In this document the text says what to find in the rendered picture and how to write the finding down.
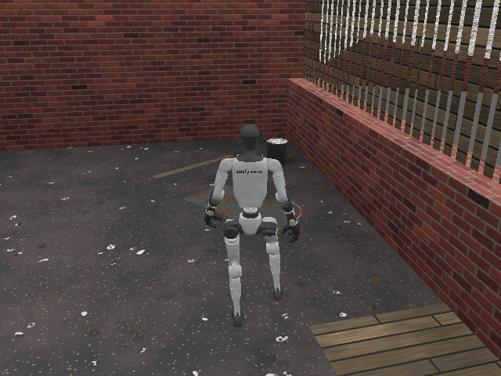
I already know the robot left forearm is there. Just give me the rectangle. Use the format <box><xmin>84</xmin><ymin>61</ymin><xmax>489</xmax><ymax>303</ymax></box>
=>
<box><xmin>206</xmin><ymin>189</ymin><xmax>220</xmax><ymax>216</ymax></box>

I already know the robot right forearm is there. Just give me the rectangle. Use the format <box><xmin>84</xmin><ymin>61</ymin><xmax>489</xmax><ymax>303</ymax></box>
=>
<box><xmin>281</xmin><ymin>190</ymin><xmax>298</xmax><ymax>226</ymax></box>

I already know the robot right hand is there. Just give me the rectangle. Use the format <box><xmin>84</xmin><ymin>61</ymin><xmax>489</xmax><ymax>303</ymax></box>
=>
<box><xmin>282</xmin><ymin>223</ymin><xmax>300</xmax><ymax>243</ymax></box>

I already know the humanoid robot head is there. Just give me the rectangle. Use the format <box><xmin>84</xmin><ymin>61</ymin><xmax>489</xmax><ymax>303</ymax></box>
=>
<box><xmin>236</xmin><ymin>124</ymin><xmax>263</xmax><ymax>162</ymax></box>

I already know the robot left shin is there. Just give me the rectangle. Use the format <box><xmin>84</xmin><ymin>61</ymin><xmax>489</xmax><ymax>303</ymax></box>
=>
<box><xmin>229</xmin><ymin>266</ymin><xmax>241</xmax><ymax>316</ymax></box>

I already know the left robot upper arm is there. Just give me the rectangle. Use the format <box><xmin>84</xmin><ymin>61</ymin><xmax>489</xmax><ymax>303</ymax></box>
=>
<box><xmin>212</xmin><ymin>158</ymin><xmax>234</xmax><ymax>201</ymax></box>

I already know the right robot upper arm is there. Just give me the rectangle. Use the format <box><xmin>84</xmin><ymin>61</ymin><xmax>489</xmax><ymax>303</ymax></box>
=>
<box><xmin>266</xmin><ymin>158</ymin><xmax>288</xmax><ymax>202</ymax></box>

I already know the robot left hand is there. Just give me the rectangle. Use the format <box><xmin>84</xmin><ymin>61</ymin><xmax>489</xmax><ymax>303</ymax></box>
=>
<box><xmin>204</xmin><ymin>213</ymin><xmax>222</xmax><ymax>228</ymax></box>

